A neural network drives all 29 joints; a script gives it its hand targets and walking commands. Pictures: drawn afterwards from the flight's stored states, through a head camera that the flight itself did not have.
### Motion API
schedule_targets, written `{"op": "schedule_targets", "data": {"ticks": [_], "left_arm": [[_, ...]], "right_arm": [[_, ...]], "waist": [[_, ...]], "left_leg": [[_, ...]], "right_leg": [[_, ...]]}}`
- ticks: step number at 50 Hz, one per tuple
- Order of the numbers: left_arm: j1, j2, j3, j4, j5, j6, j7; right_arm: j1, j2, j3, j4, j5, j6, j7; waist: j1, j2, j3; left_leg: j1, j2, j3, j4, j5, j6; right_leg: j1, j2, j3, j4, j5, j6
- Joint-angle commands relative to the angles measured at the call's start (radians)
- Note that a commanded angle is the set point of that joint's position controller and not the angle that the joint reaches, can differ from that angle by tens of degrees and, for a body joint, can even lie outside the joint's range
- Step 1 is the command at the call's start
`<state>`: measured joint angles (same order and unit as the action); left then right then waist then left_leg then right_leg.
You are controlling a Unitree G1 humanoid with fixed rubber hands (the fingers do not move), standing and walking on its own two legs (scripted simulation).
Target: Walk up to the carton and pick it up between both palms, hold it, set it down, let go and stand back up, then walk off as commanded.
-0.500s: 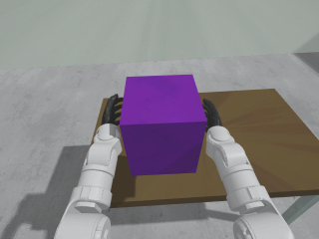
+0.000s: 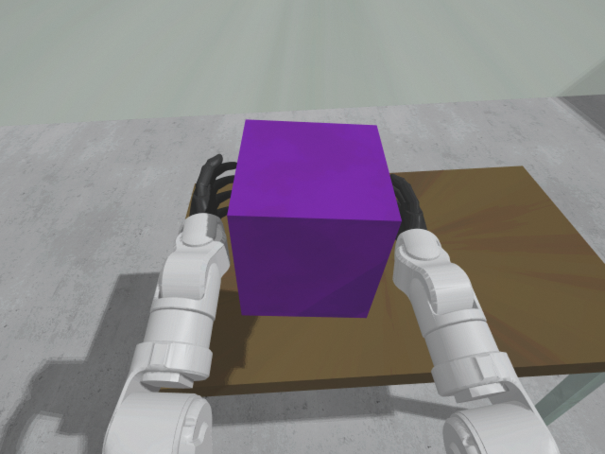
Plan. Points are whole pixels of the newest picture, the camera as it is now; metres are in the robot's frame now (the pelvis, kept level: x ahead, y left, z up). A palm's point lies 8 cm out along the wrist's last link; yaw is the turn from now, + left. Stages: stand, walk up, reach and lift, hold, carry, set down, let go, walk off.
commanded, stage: reach and lift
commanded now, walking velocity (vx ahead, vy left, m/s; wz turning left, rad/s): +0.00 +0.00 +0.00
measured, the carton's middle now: (308, 221) +0.40 +0.03 +0.14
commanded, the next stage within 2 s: hold in 0.56 s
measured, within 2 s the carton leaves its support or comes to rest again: neither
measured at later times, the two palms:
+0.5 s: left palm (191, 202) +0.37 +0.16 +0.20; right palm (413, 219) +0.37 -0.10 +0.18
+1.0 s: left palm (200, 201) +0.37 +0.15 +0.21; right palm (419, 230) +0.36 -0.11 +0.17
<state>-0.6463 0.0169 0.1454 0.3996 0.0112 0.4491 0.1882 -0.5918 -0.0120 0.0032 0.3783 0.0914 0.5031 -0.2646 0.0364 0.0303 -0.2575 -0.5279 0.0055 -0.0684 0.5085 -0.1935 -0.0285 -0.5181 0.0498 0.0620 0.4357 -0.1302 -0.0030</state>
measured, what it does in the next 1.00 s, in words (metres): stands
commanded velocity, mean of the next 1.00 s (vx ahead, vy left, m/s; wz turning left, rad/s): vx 0.00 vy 0.00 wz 0.00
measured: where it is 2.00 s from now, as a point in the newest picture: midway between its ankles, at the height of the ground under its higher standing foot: outside the picture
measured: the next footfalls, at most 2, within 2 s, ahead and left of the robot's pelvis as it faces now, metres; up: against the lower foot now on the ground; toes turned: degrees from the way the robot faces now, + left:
none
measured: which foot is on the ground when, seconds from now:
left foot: down 0.00-1.00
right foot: down 0.00-1.00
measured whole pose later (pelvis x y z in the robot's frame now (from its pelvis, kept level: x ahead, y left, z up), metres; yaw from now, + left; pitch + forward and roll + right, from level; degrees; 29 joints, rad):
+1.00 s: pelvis +0.00 +0.00 +0.01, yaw +0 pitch +6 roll -1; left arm -0.65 0.02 0.15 0.32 0.10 0.61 0.14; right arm -0.59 0.00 0.00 0.37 0.12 0.57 -0.28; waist 0.01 0.03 -0.23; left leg -0.40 0.01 -0.07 0.47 -0.18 -0.03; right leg -0.38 0.05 0.06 0.38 -0.11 0.00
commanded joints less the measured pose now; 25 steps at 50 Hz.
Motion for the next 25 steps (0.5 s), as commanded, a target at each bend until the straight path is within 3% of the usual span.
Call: {"op": "schedule_targets", "data": {"ticks": [1, 2, 3, 4, 5, 6, 7, 8, 9, 10, 11, 12, 13, 14, 16, 17, 19, 20, 21, 22, 24, 25], "left_arm": [[-0.776, -0.830, -0.621, -0.342, -0.124, -0.026, -0.133], [-0.738, -0.781, -0.618, -0.337, -0.113, -0.005, -0.138], [-0.768, -0.788, -0.624, -0.341, -0.113, 0.002, -0.136], [-0.718, -0.821, -0.639, -0.372, -0.112, 0.007, -0.136], [-0.696, -0.784, -0.629, -0.358, -0.113, 0.017, -0.140], [-0.735, -0.798, -0.660, -0.426, -0.122, 0.014, -0.141], [-0.673, -0.802, -0.632, -0.350, -0.102, 0.038, -0.150], [-0.722, -0.778, -0.609, -0.342, -0.094, 0.040, -0.164], [-0.687, -0.796, -0.617, -0.325, -0.091, 0.054, -0.171], [-0.724, -0.771, -0.605, -0.347, -0.072, 0.056, -0.175], [-0.743, -0.783, -0.616, -0.366, -0.067, 0.061, -0.176], [-0.674, -0.836, -0.642, -0.370, -0.084, 0.076, -0.175], [-0.712, -0.811, -0.639, -0.387, -0.095, 0.074, -0.179], [-0.712, -0.811, -0.634, -0.430, -0.092, 0.075, -0.185], [-0.664, -0.811, -0.653, -0.444, -0.084, 0.092, -0.190], [-0.690, -0.796, -0.613, -0.341, -0.045, 0.108, -0.195], [-0.721, -0.798, -0.585, -0.324, -0.047, 0.113, -0.205], [-0.759, -0.822, -0.585, -0.362, -0.055, 0.101, -0.203], [-0.789, -0.831, -0.601, -0.319, -0.051, 0.102, -0.197], [-0.730, -0.833, -0.591, -0.312, -0.052, 0.106, -0.200], [-0.716, -0.839, -0.580, -0.293, -0.044, 0.117, -0.211], [-0.718, -0.843, -0.562, -0.262, -0.039, 0.124, -0.213]], "right_arm": [[-0.829, 0.798, 0.500, -0.476, 0.265, -0.086, 0.070], [-0.817, 0.788, 0.521, -0.491, 0.272, -0.071, 0.062], [-0.821, 0.769, 0.506, -0.430, 0.280, -0.062, 0.061], [-0.852, 0.773, 0.542, -0.537, 0.301, -0.075, 0.065], [-0.811, 0.772, 0.541, -0.518, 0.292, -0.055, 0.061], [-0.831, 0.792, 0.551, -0.526, 0.304, -0.060, 0.056], [-0.818, 0.770, 0.539, -0.530, 0.297, -0.045, 0.050], [-0.788, 0.759, 0.508, -0.472, 0.262, -0.029, 0.049], [-0.823, 0.753, 0.510, -0.501, 0.266, -0.038, 0.045], [-0.796, 0.762, 0.509, -0.464, 0.262, -0.033, 0.047], [-0.783, 0.751, 0.496, -0.420, 0.265, -0.024, 0.049], [-0.815, 0.742, 0.526, -0.483, 0.296, -0.032, 0.045], [-0.775, 0.753, 0.521, -0.433, 0.295, -0.015, 0.042], [-0.788, 0.788, 0.556, -0.493, 0.308, -0.023, 0.038], [-0.764, 0.765, 0.568, -0.509, 0.329, -0.008, 0.031], [-0.812, 0.745, 0.513, -0.438, 0.302, -0.003, 0.037], [-0.834, 0.719, 0.469, -0.385, 0.274, 0.001, 0.057], [-0.884, 0.728, 0.475, -0.413, 0.280, -0.014, 0.059], [-0.892, 0.707, 0.436, -0.340, 0.243, -0.009, 0.071], [-0.860, 0.732, 0.466, -0.339, 0.258, -0.009, 0.065], [-0.818, 0.704, 0.439, -0.274, 0.264, -0.013, 0.066], [-0.877, 0.701, 0.440, -0.329, 0.277, -0.016, 0.069]], "waist": [[-0.098, 0.030, -0.661], [-0.087, 0.012, -0.621], [-0.097, 0.045, -0.602], [-0.078, 0.032, -0.676], [-0.084, 0.010, -0.596], [-0.099, 0.037, -0.651], [-0.104, 0.010, -0.549], [-0.110, 0.008, -0.504], [-0.111, 0.009, -0.544], [-0.103, 0.022, -0.513], [-0.117, 0.058, -0.500], [-0.124, 0.029, -0.542], [-0.135, 0.027, -0.464], [-0.119, 0.019, -0.519], [-0.131, 0.034, -0.509], [-0.115, 0.055, -0.389], [-0.129, 0.048, -0.378], [-0.116, 0.040, -0.427], [-0.137, 0.066, -0.367], [-0.125, 0.031, -0.385], [-0.149, 0.060, -0.338], [-0.136, 0.047, -0.334]], "left_leg": [[0.495, -0.051, -0.048, -0.043, 0.368, -0.045], [0.484, -0.064, -0.035, -0.050, 0.329, -0.031], [0.479, -0.059, -0.043, -0.057, 0.295, -0.048], [0.515, -0.050, -0.048, -0.038, 0.396, -0.045], [0.500, -0.060, -0.043, -0.052, 0.358, -0.035], [0.507, -0.063, -0.041, -0.045, 0.387, -0.041], [0.499, -0.060, -0.045, -0.057, 0.343, -0.041], [0.486, -0.057, -0.044, -0.071, 0.311, -0.042], [0.503, -0.057, -0.039, -0.069, 0.332, -0.045], [0.484, -0.063, -0.030, -0.074, 0.318, -0.040], [0.494, -0.048, -0.042, -0.081, 0.311, -0.052], [0.529, -0.048, -0.046, -0.068, 0.378, -0.058], [0.524, -0.056, -0.039, -0.077, 0.340, -0.056], [0.535, -0.065, -0.034, -0.063, 0.405, -0.047], [0.515, -0.064, -0.048, -0.060, 0.413, -0.056], [0.499, -0.062, -0.045, -0.090, 0.315, -0.055], [0.485, -0.056, -0.036, -0.115, 0.235, -0.047], [0.513, -0.049, -0.037, -0.109, 0.265, -0.050], [0.496, -0.041, -0.049, -0.122, 0.230, -0.059], [0.491, -0.048, -0.037, -0.112, 0.262, -0.051], [0.511, -0.044, -0.033, -0.122, 0.242, -0.066], [0.495, -0.044, -0.039, -0.130, 0.216, -0.054]], "right_leg": [[0.479, 0.046, -0.045, -0.072, 0.328, 0.043], [0.509, 0.041, -0.042, -0.079, 0.313, 0.054], [0.480, 0.043, -0.050, -0.074, 0.275, 0.055], [0.508, 0.051, -0.052, -0.068, 0.349, 0.052], [0.496, 0.047, -0.046, -0.084, 0.324, 0.057], [0.519, 0.043, -0.041, -0.075, 0.365, 0.056], [0.514, 0.041, -0.040, -0.080, 0.339, 0.068], [0.495, 0.037, -0.038, -0.091, 0.292, 0.061], [0.529, 0.030, -0.043, -0.093, 0.326, 0.065], [0.524, 0.029, -0.039, -0.094, 0.300, 0.060], [0.499, 0.034, -0.040, -0.092, 0.269, 0.051], [0.535, 0.043, -0.049, -0.087, 0.339, 0.049], [0.508, 0.032, -0.044, -0.102, 0.327, 0.057], [0.564, 0.028, -0.038, -0.088, 0.423, 0.059], [0.570, 0.035, -0.039, -0.082, 0.428, 0.062], [0.499, 0.026, -0.036, -0.113, 0.293, 0.053], [0.480, 0.025, -0.046, -0.123, 0.181, 0.048], [0.493, 0.025, -0.053, -0.115, 0.205, 0.049], [0.433, 0.026, -0.054, -0.126, 0.139, 0.034], [0.487, 0.030, -0.053, -0.124, 0.187, 0.030], [0.470, 0.030, -0.048, -0.138, 0.166, 0.025], [0.481, 0.032, -0.052, -0.138, 0.144, 0.024]]}}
